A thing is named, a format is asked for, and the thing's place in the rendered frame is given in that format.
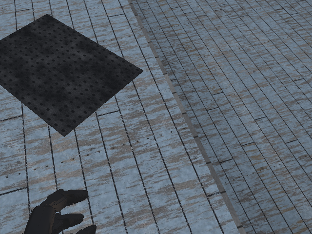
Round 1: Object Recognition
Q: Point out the left robot hand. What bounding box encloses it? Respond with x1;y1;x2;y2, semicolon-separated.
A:
22;188;97;234

